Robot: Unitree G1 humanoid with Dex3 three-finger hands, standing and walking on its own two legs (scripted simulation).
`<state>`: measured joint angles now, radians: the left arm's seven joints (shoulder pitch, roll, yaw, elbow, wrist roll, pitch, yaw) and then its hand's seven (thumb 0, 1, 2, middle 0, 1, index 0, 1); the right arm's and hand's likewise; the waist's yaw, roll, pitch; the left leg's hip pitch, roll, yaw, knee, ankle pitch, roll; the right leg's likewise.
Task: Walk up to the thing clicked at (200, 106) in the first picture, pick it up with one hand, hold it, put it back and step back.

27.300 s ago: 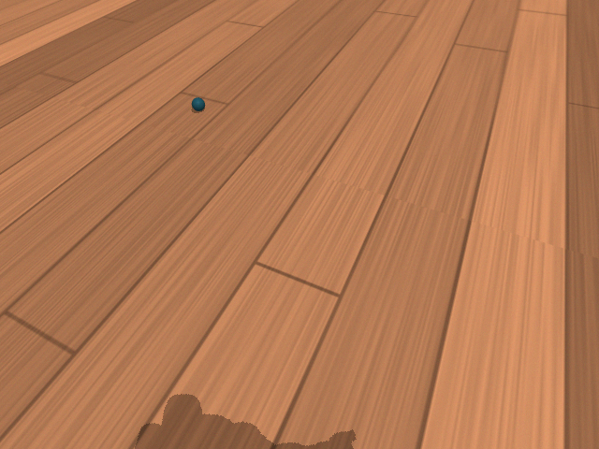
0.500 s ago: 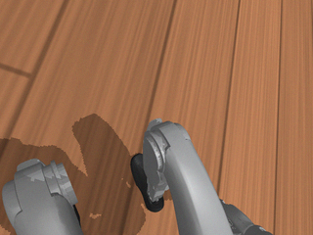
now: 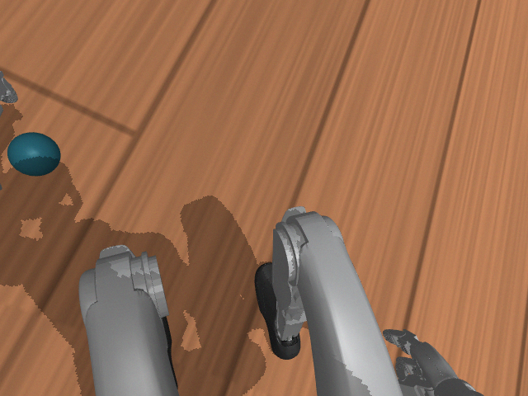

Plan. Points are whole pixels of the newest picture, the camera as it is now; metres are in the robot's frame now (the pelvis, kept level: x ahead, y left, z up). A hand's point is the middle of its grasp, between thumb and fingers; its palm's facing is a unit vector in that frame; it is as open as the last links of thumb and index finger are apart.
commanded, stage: withdraw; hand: left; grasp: from above
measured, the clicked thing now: (35, 154) +0.52 +0.32 -0.31
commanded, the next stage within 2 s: home in 0.16 s
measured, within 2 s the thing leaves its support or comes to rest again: neither
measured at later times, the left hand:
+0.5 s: hand out of the picture +0.49 +0.35 -0.11, palm faces -0.42 -0.16 -0.89, open 12.4 cm
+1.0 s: hand out of the picture +0.30 +0.27 +0.09, palm faces -0.10 -0.83 -0.55, open 7.4 cm
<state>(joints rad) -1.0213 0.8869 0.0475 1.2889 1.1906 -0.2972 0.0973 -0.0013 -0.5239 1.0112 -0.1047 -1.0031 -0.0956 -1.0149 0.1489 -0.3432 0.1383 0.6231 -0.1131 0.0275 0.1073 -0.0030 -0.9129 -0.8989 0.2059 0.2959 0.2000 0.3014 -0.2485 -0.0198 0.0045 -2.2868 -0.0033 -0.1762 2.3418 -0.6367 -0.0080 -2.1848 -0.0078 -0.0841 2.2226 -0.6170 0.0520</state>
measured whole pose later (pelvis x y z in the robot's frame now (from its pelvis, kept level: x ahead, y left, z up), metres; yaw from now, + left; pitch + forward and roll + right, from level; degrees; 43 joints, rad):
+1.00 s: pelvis +0.02 +0.00 +0.20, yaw +7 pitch +28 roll -6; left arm -0.14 0.43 0.06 0.39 0.29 0.18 0.01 0.01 0.87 0.90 -0.22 -0.31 -0.22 -0.31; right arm 0.08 -0.24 0.01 0.55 0.03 -0.04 -0.01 0.00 -0.91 -0.89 0.21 0.30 0.20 0.30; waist -0.07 0.03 -0.20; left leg -1.60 0.02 -0.10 1.72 -0.61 -0.01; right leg -1.54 -0.03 -0.06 1.64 -0.59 0.04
